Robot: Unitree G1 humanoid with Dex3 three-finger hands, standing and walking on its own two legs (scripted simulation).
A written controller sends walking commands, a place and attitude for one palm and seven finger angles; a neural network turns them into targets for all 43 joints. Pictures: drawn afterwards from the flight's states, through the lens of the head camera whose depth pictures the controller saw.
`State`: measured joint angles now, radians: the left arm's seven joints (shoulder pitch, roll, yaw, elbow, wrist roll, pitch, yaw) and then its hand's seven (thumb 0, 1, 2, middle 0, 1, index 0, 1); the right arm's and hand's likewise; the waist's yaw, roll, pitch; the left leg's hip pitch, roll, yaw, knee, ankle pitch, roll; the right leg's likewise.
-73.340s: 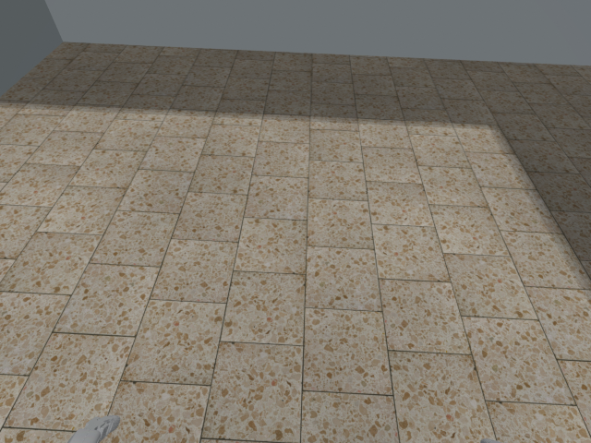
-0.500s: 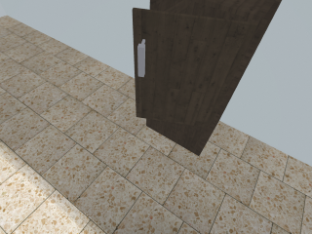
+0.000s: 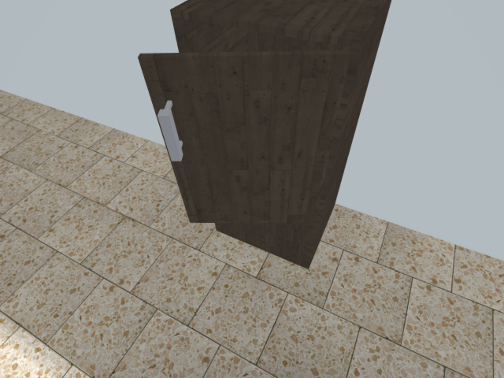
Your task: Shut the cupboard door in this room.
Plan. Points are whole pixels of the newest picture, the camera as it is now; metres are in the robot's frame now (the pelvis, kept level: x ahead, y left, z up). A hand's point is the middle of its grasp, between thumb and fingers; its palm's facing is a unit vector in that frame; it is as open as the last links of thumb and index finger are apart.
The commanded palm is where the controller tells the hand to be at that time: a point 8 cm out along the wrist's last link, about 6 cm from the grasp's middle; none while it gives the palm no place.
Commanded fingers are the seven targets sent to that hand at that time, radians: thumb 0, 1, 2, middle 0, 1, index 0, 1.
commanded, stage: take the last steps up to it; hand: left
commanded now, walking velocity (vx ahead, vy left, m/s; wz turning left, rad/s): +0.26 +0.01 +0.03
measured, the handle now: (173, 131) +0.65 +0.21 +0.02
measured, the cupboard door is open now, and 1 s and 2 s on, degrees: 25 25 25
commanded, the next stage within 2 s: come to a stop and stand still in 0.30 s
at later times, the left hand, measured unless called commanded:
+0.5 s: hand out of the picture +0.13 +0.17 -0.18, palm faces +0.08 -0.99 -0.14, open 7.3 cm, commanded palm none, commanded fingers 0.00 0.90 0.90 -0.20 -0.30 -0.20 -0.30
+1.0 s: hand (166, 337) +0.24 +0.19 -0.18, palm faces +0.07 -0.98 -0.20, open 7.3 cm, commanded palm none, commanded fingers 0.00 0.90 0.90 -0.20 -0.30 -0.20 -0.30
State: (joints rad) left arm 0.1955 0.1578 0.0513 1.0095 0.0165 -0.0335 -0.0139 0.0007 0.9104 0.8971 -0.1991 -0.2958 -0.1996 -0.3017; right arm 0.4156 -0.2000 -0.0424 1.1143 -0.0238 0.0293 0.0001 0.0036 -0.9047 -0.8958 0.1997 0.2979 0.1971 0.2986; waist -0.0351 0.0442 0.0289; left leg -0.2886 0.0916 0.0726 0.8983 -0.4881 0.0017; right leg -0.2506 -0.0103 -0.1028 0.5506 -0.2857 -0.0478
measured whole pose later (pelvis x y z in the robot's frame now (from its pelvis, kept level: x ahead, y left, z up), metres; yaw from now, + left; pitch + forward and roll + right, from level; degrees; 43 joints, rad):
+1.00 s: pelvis +0.17 +0.00 +0.00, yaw +2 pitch +0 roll +0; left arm 0.15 0.19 0.05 1.00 0.02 0.02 0.04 0.00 0.91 0.90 -0.20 -0.30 -0.20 -0.30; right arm 0.18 -0.20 -0.04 1.02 0.00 0.04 -0.02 0.00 -0.91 -0.90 0.20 0.30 0.20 0.30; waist 0.00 -0.05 0.10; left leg -0.21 0.00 0.05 0.52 -0.30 -0.02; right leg -0.31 -0.06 -0.03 0.56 -0.25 0.02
